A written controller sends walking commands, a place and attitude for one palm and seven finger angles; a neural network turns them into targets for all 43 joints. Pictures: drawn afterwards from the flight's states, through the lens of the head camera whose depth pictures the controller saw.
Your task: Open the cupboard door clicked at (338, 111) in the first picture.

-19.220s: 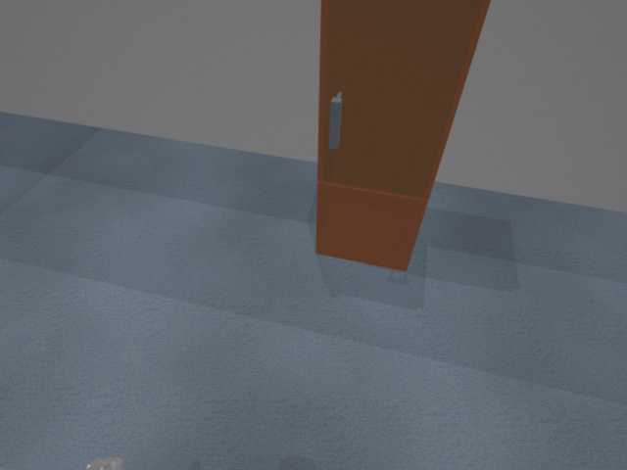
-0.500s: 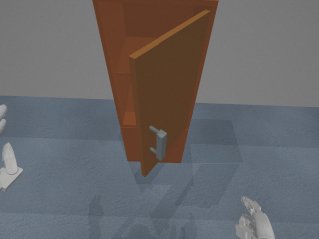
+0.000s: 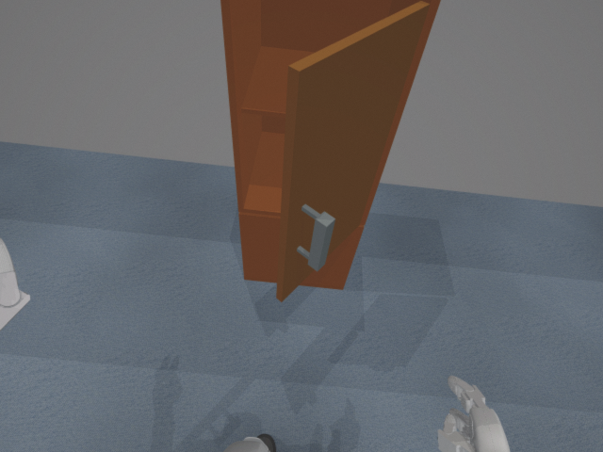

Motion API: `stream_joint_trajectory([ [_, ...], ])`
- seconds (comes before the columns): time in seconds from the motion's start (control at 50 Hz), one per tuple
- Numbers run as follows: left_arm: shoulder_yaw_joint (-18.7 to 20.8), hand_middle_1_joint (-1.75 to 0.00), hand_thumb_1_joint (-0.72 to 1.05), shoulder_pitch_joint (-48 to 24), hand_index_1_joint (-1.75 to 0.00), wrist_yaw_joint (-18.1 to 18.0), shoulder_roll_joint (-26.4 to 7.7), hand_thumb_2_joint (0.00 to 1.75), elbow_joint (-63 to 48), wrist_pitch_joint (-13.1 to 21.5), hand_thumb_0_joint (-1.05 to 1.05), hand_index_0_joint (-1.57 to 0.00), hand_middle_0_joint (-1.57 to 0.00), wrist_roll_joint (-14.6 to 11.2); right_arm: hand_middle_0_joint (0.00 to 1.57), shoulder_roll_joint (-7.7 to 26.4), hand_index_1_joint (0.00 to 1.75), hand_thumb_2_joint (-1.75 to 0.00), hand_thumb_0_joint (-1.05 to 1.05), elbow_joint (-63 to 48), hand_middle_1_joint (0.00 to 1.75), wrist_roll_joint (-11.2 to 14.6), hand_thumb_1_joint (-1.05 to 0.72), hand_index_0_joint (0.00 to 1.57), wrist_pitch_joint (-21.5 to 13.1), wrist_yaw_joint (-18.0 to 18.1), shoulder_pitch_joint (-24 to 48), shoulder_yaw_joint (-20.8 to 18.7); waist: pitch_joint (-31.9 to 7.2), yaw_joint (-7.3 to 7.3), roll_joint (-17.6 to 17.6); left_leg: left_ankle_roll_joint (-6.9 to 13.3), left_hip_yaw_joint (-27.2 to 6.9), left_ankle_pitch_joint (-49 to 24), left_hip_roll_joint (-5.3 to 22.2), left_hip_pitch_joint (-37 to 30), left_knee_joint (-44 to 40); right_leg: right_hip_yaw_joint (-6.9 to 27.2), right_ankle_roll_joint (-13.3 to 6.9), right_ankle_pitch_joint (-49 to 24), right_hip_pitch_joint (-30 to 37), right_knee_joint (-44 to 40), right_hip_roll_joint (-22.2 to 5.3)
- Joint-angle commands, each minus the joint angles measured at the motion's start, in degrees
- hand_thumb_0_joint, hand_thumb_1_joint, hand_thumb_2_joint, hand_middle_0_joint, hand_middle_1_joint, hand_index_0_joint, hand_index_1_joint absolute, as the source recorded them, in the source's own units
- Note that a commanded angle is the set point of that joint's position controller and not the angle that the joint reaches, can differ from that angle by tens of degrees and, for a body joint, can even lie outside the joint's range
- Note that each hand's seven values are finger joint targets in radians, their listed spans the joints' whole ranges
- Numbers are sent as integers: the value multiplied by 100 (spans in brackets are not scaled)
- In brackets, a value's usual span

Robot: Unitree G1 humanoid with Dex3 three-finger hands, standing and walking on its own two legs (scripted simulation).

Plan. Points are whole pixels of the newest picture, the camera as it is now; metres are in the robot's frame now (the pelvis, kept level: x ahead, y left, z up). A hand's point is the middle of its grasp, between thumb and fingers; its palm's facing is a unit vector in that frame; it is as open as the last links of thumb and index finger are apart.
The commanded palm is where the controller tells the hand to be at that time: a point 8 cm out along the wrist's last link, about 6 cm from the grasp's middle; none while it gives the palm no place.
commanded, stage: step back with the hand held close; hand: left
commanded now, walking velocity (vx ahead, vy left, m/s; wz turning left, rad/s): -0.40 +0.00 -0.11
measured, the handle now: (312, 237) +0.51 +0.00 -0.09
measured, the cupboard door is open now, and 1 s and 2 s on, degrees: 54 54 54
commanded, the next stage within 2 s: stop stepping back and stand still in 0.14 s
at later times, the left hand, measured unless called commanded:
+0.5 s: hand out of the picture +0.14 +0.25 +0.17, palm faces +0.40 -0.82 -0.42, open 7.4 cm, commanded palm +0.09 +0.29 +0.18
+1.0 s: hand out of the picture +0.12 +0.27 +0.15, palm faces +0.40 -0.82 -0.41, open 7.4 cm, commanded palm +0.06 +0.30 +0.18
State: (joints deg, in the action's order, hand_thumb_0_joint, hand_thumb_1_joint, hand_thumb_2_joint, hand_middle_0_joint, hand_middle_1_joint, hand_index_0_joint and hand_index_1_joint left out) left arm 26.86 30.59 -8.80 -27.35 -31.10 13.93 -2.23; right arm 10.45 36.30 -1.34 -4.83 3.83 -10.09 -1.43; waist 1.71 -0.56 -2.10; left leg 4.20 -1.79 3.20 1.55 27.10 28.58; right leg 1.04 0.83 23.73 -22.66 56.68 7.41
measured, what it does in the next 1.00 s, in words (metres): walks backwards: right foot, then left foot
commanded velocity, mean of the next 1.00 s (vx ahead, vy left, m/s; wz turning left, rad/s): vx -0.03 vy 0.01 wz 0.00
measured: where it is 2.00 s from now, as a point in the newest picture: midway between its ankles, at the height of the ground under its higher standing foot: outside the picture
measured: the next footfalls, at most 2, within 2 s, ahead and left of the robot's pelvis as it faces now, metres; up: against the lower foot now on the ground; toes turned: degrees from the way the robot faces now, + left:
right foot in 0.20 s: -0.15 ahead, -0.08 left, +0.00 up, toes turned -5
left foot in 0.84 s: +0.00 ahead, +0.12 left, +0.00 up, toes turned -4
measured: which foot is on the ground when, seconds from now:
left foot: down 0.00-0.68, up 0.70-0.82, down 0.84-1.00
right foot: up 0.00-0.18, down 0.20-1.00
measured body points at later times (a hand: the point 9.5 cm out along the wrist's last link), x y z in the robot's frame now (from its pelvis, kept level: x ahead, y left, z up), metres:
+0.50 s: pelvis -0.07 +0.00 -0.03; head -0.12 +0.02 +0.42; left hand +0.11 +0.29 +0.19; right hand +0.00 -0.29 -0.11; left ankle +0.13 +0.07 -0.73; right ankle -0.22 -0.13 -0.73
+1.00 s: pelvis -0.11 +0.02 +0.00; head -0.11 +0.01 +0.45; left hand +0.09 +0.31 +0.18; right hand +0.06 -0.22 -0.08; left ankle -0.04 +0.12 -0.73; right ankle -0.19 -0.08 -0.73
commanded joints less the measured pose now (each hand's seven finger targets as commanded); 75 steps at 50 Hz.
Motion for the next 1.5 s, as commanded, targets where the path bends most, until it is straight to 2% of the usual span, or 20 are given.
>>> stream_joint_trajectory([
  [0.0, 313, -30, 90, 169, -30, -142, -501, 90, -1195, 242, 0, -20, -20, -205, 20, 833, 30, -90, 0, -671, 30, 1, -90, 20, -507, -33, 559, -248, -1108, 87, -968, 170, -1013, 2193, 1244, -682, -2014, -204, -122, 748, 646, -520, -196],
  [0.1, 257, -30, 90, -392, -30, -82, -710, 90, -1372, 402, 0, -20, -20, -249, 20, 855, 30, -90, 0, -412, 30, -123, -90, 20, -476, -50, 311, -212, -1615, 74, -1153, -448, -736, 391, 1236, -2174, -1816, -172, -372, 358, 945, -3411, -345],
  [0.16, 665, -30, 90, -451, -30, -54, -1225, 90, -1437, 540, 0, -20, -20, -241, 20, 777, 30, -90, 0, -436, 30, -93, -90, 20, -287, -99, 380, -192, -1918, 68, -272, -582, 26, -874, 733, -2843, -68, 676, -686, -1069, 322, -4225, -1229],
  [0.22, 611, -30, 90, -632, -30, -51, -1143, 90, -1487, 546, 0, -20, -20, -313, 20, 795, 30, -90, 0, -634, 30, 106, -90, 20, -356, -9, 603, -199, -1764, -42, 401, -527, 277, -954, 269, -3010, 234, 91, -216, -2112, 24, -3866, -1110],
  [0.3, 971, -30, 90, 608, -30, 66, -1209, 90, -843, 291, 0, -20, -20, -429, 20, 788, 30, -90, 0, -909, 30, 128, -90, 20, -219, 115, 558, -72, -626, -105, -429, -639, 255, 906, 136, -2763, 270, -231, -449, 725, -958, -4148, -951],
  [0.42, 424, -30, 90, -837, -30, -26, -985, 90, -279, 122, 0, -20, -20, -206, 20, 923, 30, -90, 0, -603, 30, 86, -90, 20, -304, 330, 204, -131, 783, -287, 712, -680, -63, 1278, 1, -2357, 1710, 96, -682, 1856, -2346, -4489, -1421],
  [0.48, 150, -30, 90, -1663, -30, 19, -915, 90, -482, 182, 0, -20, -20, -104, 20, 994, 30, -90, 0, -525, 30, 115, -90, 20, -512, 373, 232, -127, 974, -326, -151, -645, -318, 1673, 70, -2286, 856, -219, -486, 1538, -1917, -3647, -1051],
  [0.56, 784, -30, 90, -1231, -30, -23, -1288, 90, -1589, 451, 0, -20, -20, -158, 20, 979, 30, -90, 0, -760, 30, 49, -90, 20, -818, 215, 345, -143, -252, 91, -2209, -1052, -2027, 4658, 735, -643, -3023, -636, -286, 1418, 1264, -1110, 349],
  [0.62, 1064, -30, 90, 495, -30, 87, -1157, 90, -1710, 408, 0, -20, -20, -277, 20, 700, 30, -90, 0, -913, 30, 13, -90, 20, -774, -59, 328, -139, -1431, 319, -1789, -1022, -367, 3008, 326, -327, -1981, -752, -524, 1378, 2469, -2341, 163],
  [0.64, 1069, -30, 90, 803, -30, 112, -1114, 90, -1740, 382, 0, -20, -20, -275, 20, 632, 30, -90, 0, -909, 30, 88, -90, 20, -680, -120, 216, -142, -1392, 247, -786, -937, 398, 2261, -237, -541, -374, -61, -629, 1270, 1923, -3533, -498],
  [0.68, 1087, -30, 90, 802, -30, 71, -1079, 90, -1609, 178, 0, -20, -20, -361, 20, 717, 30, -90, 0, -759, 30, 119, -90, 20, -384, -88, 183, -266, -478, 85, 1430, -771, 14, 1218, -471, -787, 3224, 2372, -1282, 2204, -1076, -4949, -2425],
  [0.76, 432, -30, 90, -533, -30, -78, -610, 90, -190, 110, 0, -20, -20, -132, 20, 679, 30, -90, 0, -532, 30, 114, -90, 20, -491, 173, 216, -23, 225, -133, 436, -482, 130, 1167, 72, -794, 621, 784, -631, -1203, 244, -3762, -1569],
  [0.84, -12, -30, 90, -1006, -30, -36, -480, 90, 417, 10, 0, -20, -20, 22, 20, 1010, 30, -90, 0, -516, 30, 192, -90, 20, -633, 226, 29, -139, -766, 31, 484, -40, -283, -2214, 677, -2846, 52, 367, 143, -3258, 406, -2729, -792],
  [0.88, -189, -30, 90, -1187, -30, 29, -438, 90, -240, -2, 0, -20, -20, 4, 20, 844, 30, -90, 0, -593, 30, 161, -90, 20, -634, 154, 43, -35, -1156, -57, -189, 94, -650, -2755, 782, -2841, -285, -45, 135, -1921, 609, -2206, -669],
  [0.92, -126, -30, 90, -996, -30, 23, -478, 90, -786, -20, 0, -20, -20, -11, 20, 861, 30, -90, 0, -731, 30, 136, -90, 20, -664, 83, 260, -61, -993, 39, -249, 122, -858, -1107, 980, -2219, -803, 26, 60, -193, 781, -2432, -641],
  [0.98, 338, -30, 90, -235, -30, -65, -717, 90, -1271, -6, 0, -20, -20, -11, 20, 783, 30, -90, 0, -924, 30, 123, -90, 20, -658, 80, 434, 31, -723, 104, -582, -81, -511, 1080, 633, -1181, -1068, -31, -52, -714, 1379, -3315, -754],
  [1.06, 713, -30, 90, 418, -30, -129, -856, 90, -1018, 44, 0, -20, -20, -154, 20, 743, 30, -90, 0, -965, 30, 124, -90, 20, -475, 60, 377, -73, -736, 20, 60, -416, 6, 731, 100, -1418, -16, 706, -383, -1082, 993, -4072, -1273],
  [1.32, 118, -30, 90, -296, -30, -67, -602, 90, -585, 106, 0, -20, -20, -66, 20, 888, 30, -90, 0, -830, 30, 156, -90, 20, -562, 174, 342, -64, -419, 24, -233, -315, -153, 602, 274, -1849, -675, 171, -100, -982, 796, -4033, -857],
  [1.34, -2032, -30, 90, -670, -30, 741, 407, 90, 4061, -797, 0, -20, -20, 460, 20, 1947, 30, -90, 0, 592, 30, 123, -90, 20, -619, -380, 542, -316, -77, -119, -227, -186, -508, -746, 545, -979, 152, -113, -266, -1755, 538, -2881, -1144],
  [1.48, -2248, -30, 90, -1565, -30, 837, 414, 90, 6021, -1317, 0, -20, -20, 383, 20, 1390, 30, -90, 0, 940, 30, -31, -90, 20, 269, -324, 89, -135, -411, 4, 1236, -161, -386, -404, 295, -1183, 329, 482, -570, -1878, 773, -3122, -1403],
])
